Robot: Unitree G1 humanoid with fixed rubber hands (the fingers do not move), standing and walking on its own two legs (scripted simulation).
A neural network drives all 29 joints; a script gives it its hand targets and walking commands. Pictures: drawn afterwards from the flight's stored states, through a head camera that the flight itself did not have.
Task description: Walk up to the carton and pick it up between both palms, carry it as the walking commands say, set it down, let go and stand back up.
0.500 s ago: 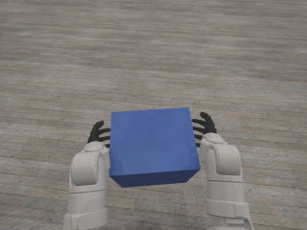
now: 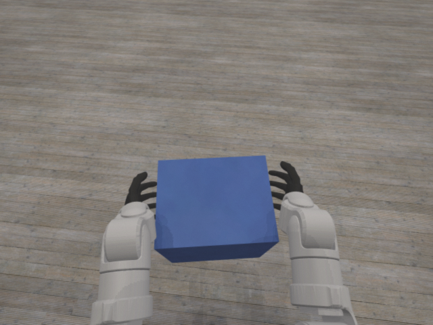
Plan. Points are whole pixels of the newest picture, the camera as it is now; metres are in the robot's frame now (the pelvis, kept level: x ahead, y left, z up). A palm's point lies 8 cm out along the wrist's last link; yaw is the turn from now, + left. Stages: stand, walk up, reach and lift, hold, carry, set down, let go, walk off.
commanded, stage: carry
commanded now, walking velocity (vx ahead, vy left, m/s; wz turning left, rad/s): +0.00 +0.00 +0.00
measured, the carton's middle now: (214, 214) +0.34 +0.01 +0.00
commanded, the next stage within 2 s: none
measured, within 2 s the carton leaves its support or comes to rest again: neither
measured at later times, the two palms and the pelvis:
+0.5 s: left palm (138, 215) +0.30 +0.15 +0.06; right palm (290, 206) +0.31 -0.14 +0.07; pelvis +0.00 +0.00 +0.00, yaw +0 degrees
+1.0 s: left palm (139, 216) +0.30 +0.14 +0.05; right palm (290, 209) +0.31 -0.14 +0.06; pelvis +0.00 +0.00 +0.00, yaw +0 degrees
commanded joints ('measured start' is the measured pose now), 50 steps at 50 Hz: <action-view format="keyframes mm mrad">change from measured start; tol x8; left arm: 1 -611 -799 -509 -87 -319 -108 -254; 5 -582 -800 -489 2 -296 -116 -261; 11 -638 -815 -518 -80 -334 -156 -264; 15 -561 -774 -465 55 -281 -165 -273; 21 -601 -806 -504 -42 -320 -185 -271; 23 -567 -766 -456 66 -276 -194 -276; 29 -619 -792 -498 -34 -314 -209 -272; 32 -555 -766 -449 85 -269 -207 -280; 50 -535 -748 -451 58 -273 -242 -275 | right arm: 1 -430 822 460 -29 274 -32 275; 7 -404 796 426 43 237 -67 281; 11 -460 830 474 -44 279 -84 279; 15 -389 782 419 78 225 -94 284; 21 -443 815 477 -42 268 -115 279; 23 -399 775 426 79 227 -123 288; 24 -438 794 457 -3 253 -126 285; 50 -391 741 424 34 223 -174 287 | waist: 1 18 27 -485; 50 21 41 -500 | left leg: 1 99 99 -169 -231 37 37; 50 99 105 -169 -227 92 36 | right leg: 1 148 -75 106 -74 12 -41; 50 178 -83 106 -82 35 -41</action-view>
